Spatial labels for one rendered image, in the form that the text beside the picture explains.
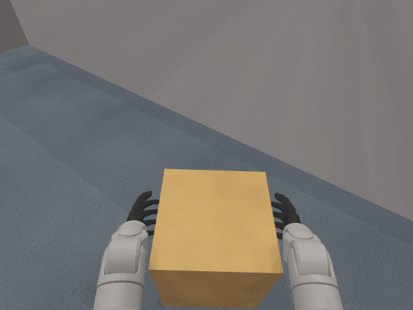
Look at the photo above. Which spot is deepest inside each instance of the robot left hand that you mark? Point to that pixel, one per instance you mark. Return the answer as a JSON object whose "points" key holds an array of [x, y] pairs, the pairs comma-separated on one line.
{"points": [[138, 213]]}

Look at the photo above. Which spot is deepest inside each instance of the carton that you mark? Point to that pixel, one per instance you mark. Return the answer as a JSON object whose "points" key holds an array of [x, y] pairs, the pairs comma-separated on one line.
{"points": [[215, 241]]}

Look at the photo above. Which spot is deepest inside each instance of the left robot forearm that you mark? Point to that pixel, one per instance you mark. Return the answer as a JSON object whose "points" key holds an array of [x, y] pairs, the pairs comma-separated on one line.
{"points": [[122, 273]]}

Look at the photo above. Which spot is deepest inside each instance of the robot right hand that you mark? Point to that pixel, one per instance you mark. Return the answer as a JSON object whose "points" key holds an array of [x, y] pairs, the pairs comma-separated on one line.
{"points": [[288, 214]]}

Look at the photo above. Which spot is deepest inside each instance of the right robot forearm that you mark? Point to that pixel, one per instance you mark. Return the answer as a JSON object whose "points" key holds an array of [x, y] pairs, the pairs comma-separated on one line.
{"points": [[312, 277]]}

